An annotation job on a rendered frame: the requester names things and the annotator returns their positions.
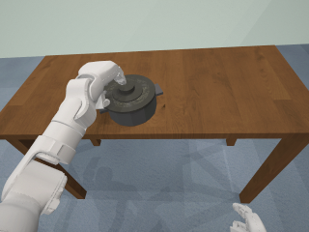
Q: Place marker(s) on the pot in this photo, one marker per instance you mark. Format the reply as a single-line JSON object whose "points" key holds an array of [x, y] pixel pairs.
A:
{"points": [[135, 118]]}

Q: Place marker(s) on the left robot hand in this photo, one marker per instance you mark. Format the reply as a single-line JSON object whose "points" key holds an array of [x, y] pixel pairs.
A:
{"points": [[106, 71]]}

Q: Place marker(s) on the lid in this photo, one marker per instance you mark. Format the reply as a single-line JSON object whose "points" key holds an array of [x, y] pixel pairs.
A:
{"points": [[142, 96]]}

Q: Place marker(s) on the right robot hand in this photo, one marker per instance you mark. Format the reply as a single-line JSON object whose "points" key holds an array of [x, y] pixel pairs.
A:
{"points": [[252, 221]]}

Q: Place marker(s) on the knob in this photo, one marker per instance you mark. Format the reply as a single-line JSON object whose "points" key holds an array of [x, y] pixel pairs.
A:
{"points": [[127, 88]]}

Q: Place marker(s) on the table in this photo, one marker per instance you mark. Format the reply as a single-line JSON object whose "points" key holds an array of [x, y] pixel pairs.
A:
{"points": [[234, 92]]}

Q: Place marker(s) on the robot left forearm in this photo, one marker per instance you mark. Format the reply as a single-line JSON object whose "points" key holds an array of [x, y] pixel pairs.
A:
{"points": [[76, 113]]}

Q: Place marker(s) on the left robot upper arm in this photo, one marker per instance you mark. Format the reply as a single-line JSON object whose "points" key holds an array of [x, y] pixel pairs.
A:
{"points": [[36, 191]]}

